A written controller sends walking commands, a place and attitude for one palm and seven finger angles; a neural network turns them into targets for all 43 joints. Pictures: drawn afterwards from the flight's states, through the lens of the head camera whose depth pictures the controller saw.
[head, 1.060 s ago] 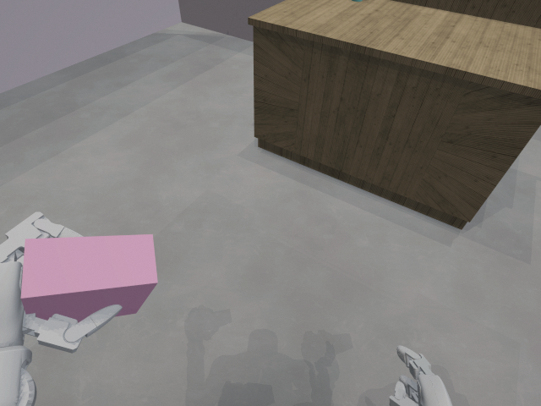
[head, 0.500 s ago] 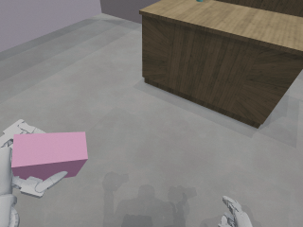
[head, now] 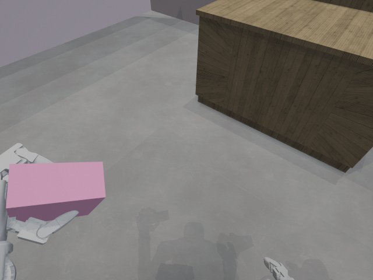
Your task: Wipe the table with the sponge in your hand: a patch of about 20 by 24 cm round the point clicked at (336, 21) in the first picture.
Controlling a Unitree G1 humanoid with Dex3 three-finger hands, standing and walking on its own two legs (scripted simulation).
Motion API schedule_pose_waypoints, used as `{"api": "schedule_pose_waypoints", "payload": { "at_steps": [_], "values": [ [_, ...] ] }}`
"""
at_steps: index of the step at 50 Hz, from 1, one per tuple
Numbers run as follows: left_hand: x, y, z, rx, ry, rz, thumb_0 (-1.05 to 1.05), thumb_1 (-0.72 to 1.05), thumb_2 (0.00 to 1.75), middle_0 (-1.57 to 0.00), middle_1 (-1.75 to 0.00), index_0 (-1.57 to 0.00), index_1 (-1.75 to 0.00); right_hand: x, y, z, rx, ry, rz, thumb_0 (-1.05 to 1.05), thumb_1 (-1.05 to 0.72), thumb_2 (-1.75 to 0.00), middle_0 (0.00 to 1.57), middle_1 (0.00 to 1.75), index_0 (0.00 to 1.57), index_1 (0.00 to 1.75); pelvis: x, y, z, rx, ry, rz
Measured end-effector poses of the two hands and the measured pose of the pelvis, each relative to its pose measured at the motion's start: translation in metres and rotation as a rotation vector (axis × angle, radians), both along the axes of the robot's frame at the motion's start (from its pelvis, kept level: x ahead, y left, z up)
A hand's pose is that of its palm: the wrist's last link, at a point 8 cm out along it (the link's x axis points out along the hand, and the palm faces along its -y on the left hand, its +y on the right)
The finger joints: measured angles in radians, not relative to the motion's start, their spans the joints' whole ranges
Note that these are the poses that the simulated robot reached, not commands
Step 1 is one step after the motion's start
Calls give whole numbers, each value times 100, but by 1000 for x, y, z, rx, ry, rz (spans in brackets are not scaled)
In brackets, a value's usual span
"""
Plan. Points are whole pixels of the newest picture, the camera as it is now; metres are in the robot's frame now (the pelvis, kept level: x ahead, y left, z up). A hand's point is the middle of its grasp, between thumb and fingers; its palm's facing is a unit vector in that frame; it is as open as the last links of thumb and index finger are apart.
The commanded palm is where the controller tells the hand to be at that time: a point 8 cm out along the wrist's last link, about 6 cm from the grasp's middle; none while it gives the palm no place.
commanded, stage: walk to a spot facing it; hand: left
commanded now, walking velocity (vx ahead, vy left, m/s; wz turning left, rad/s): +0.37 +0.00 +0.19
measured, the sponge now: (69, 193) +0.22 +0.21 +0.15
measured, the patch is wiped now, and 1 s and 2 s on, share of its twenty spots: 0.00 0.00 0.00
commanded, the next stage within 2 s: none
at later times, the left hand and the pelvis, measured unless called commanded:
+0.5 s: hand (64, 132) +0.34 +0.26 +0.17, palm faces +0.50 -0.76 -0.42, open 10.0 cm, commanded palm +0.27 +0.28 +0.18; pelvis +0.14 -0.01 -0.02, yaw +6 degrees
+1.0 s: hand (115, 89) +0.48 +0.19 +0.17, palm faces +0.49 -0.72 -0.49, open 10.0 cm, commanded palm +0.40 +0.23 +0.18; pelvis +0.30 -0.07 +0.00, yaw +11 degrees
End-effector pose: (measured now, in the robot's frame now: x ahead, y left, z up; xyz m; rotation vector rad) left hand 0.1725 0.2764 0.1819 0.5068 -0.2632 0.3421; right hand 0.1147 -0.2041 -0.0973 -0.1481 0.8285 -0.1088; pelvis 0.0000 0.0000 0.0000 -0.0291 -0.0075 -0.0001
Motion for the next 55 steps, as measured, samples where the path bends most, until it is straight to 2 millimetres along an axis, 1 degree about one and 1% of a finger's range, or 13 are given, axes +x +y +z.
{"api": "schedule_pose_waypoints", "payload": {
  "at_steps": [6,11,15,20,24,29,33,37,40,42,49,52,55],
  "values": [
    [19,-19,-2,45,10,19,0,-47,98,-76,-133,-76,-133,48,-26,-17,-6,20,47,1,-90,-90,20,30,20,30,25,-20,-10,18,0,53],
    [32,-13,-9,12,73,90,0,-47,98,-76,-133,-76,-133,89,-51,-3,-71,42,58,2,-91,-90,20,30,20,30,54,-26,0,40,12,88],
    [48,-8,-7,7,73,130,0,-47,98,-76,-133,-76,-133,128,-60,11,-129,29,90,2,-91,-90,20,30,20,30,78,-25,4,59,22,110],
    [78,4,-4,13,-13,140,0,-47,98,-76,-133,-76,-133,184,-49,17,-171,-46,115,2,-91,-90,20,30,20,30,113,-13,-9,65,17,100],
    [116,12,-3,37,-79,110,0,-47,98,-76,-133,-76,-133,223,-26,14,-110,-117,94,1,-91,-90,19,29,20,30,132,-10,-18,62,-12,105],
    [147,2,12,50,-75,87,0,-47,98,-76,-133,-76,-133,247,5,18,16,-127,120,1,-91,-90,20,30,20,30,161,-19,-7,38,3,105],
    [162,-18,22,62,-53,84,0,-47,98,-76,-133,-76,-133,259,10,12,70,-93,142,1,-90,-90,20,30,20,30,191,-30,0,23,12,108],
    [182,-32,18,96,-18,141,0,-47,98,-76,-133,-76,-133,277,-7,-9,84,-33,162,1,-90,-90,20,30,20,30,225,-50,-6,28,5,130],
    [202,-42,6,95,-19,190,0,-47,98,-76,-133,-76,-133,299,-31,-32,56,11,186,1,-90,-90,20,30,20,30,245,-64,-20,35,-5,157],
    [215,-46,-1,50,-7,205,0,-47,98,-76,-133,-76,-133,313,-49,-36,20,45,194,1,-90,-90,20,30,20,30,255,-68,-18,42,-14,168],
    [254,-57,8,54,39,167,0,-47,98,-76,-133,-76,-133,368,-97,-1,-90,31,144,2,-91,-90,20,30,20,30,297,-75,0,54,7,197],
    [267,-53,17,80,18,163,0,-47,98,-76,-133,-76,-133,392,-103,14,-128,6,147,2,-91,-90,20,30,20,30,317,-74,4,59,17,202],
    [279,-43,20,81,-23,182,0,-47,98,-76,-133,-76,-133,417,-99,22,-155,-17,156,2,-91,-90,19,29,19,30,338,-68,2,58,17,201]
  ]
}}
